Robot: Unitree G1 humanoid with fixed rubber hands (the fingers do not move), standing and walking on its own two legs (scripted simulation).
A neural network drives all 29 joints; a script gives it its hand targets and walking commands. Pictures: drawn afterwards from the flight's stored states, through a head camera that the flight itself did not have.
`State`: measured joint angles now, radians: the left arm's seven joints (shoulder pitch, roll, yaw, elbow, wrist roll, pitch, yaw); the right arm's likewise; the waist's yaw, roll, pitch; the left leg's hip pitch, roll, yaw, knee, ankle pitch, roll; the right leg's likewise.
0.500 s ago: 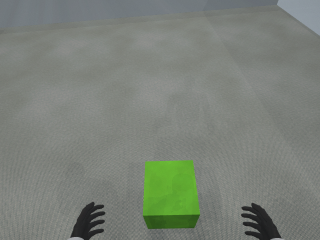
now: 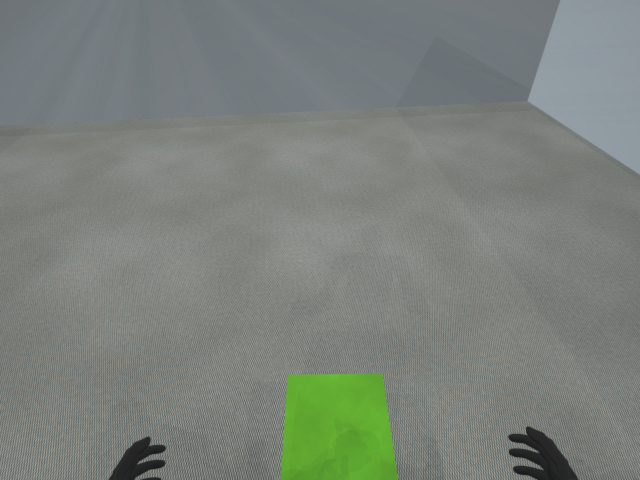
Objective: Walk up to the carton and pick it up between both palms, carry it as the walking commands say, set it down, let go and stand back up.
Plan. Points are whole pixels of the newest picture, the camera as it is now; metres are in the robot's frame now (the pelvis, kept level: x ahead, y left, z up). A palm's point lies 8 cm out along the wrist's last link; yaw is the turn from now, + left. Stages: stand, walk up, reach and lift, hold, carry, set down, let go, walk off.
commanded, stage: stand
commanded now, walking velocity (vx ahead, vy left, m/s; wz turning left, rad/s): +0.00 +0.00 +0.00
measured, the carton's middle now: (336, 448) +0.45 +0.00 -0.63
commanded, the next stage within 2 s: none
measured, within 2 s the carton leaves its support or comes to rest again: neither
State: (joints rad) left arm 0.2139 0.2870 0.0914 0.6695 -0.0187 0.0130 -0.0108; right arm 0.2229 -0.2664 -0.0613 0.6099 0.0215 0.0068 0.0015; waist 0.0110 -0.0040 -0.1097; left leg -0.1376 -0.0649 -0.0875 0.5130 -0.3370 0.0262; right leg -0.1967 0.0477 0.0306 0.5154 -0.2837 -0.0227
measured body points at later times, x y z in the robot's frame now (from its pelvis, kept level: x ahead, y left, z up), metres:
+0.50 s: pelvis -0.01 -0.01 +0.00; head -0.06 -0.01 +0.45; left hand +0.13 +0.28 -0.08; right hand +0.14 -0.28 -0.08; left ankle -0.04 +0.10 -0.74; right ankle +0.00 -0.10 -0.74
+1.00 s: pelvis -0.03 -0.01 +0.00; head -0.07 -0.01 +0.45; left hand +0.09 +0.28 -0.09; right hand +0.09 -0.29 -0.10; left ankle -0.04 +0.10 -0.74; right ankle +0.00 -0.10 -0.74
